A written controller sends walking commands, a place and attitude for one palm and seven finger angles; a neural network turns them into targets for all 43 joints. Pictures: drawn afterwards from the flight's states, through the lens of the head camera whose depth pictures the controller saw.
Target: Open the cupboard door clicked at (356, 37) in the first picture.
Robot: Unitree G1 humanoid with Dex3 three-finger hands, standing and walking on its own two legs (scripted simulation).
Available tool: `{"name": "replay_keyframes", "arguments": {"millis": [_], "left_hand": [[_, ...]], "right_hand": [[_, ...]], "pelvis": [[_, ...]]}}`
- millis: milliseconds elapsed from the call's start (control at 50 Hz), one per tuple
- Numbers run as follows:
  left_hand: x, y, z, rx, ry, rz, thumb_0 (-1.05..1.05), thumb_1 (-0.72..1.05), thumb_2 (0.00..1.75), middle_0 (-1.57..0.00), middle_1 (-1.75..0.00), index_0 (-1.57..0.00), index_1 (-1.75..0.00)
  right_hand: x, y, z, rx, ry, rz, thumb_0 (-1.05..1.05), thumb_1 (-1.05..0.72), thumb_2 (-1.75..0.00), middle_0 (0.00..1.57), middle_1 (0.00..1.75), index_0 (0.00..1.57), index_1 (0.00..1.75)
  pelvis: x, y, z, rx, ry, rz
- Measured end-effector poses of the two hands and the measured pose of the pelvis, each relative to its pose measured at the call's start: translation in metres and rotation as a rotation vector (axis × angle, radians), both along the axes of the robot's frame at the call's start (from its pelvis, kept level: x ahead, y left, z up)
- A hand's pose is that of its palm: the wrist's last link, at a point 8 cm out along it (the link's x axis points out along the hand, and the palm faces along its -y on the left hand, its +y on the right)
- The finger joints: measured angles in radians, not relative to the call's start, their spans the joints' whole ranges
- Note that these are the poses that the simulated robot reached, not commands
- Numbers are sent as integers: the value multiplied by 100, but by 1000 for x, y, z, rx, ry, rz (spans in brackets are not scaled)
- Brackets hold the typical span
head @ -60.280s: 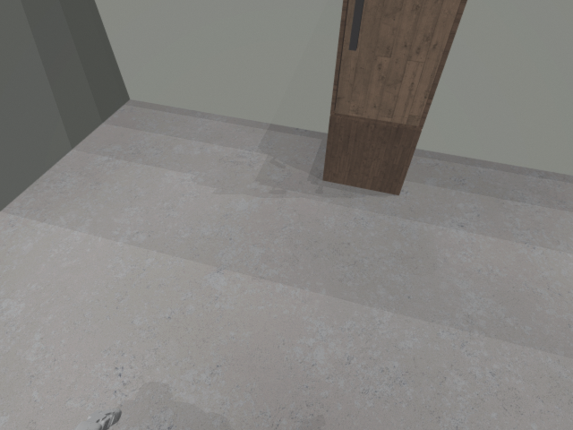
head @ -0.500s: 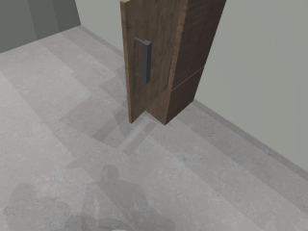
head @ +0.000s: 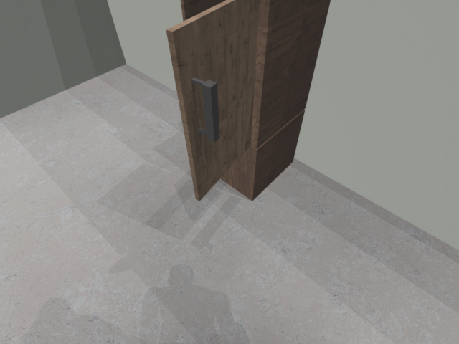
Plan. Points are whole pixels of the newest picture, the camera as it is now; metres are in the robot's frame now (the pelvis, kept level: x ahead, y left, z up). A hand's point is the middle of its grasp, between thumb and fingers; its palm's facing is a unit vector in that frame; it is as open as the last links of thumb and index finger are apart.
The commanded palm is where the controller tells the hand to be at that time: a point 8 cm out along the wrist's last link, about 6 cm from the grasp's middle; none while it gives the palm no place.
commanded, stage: let the arm hang, fingers relaxed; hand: left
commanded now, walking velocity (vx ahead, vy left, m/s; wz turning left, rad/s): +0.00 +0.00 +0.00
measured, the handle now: (205, 110) +0.66 +0.10 +0.03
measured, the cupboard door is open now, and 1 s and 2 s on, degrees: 98 98 98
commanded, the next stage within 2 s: look to check the result in 0.20 s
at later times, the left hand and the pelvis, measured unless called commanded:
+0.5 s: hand out of the picture +0.00 +0.15 -0.17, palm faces +0.04 -0.98 -0.20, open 7.3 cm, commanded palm none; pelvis +0.02 -0.01 +0.00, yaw +0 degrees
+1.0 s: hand out of the picture +0.01 +0.14 -0.17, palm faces +0.04 -0.98 -0.19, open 7.3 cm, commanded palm none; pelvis +0.03 -0.02 +0.00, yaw -1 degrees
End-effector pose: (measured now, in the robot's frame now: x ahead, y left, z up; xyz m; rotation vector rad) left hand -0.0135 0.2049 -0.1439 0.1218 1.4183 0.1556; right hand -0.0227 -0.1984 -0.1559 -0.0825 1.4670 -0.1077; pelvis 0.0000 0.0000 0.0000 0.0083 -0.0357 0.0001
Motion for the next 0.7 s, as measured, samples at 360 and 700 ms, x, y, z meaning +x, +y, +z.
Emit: {"name": "replay_keyframes", "arguments": {"millis": [360, 700], "left_hand": [[1, -6, 3, 14, 44, 17, 1, 91, 90, -20, -30, -20, -30], [15, -13, 3, 22, 32, 15, 1, 91, 90, -20, -30, -20, -30]], "right_hand": [[22, -19, 2, -25, -6, 2, 0, -91, -90, 20, 29, 20, 30], [37, -32, 2, -37, -16, 3, 0, -91, -90, 20, 29, 20, 30]], "pelvis": [[17, -11, 1, 7, 7, -2], [27, -20, 1, 11, 5, -4]]}}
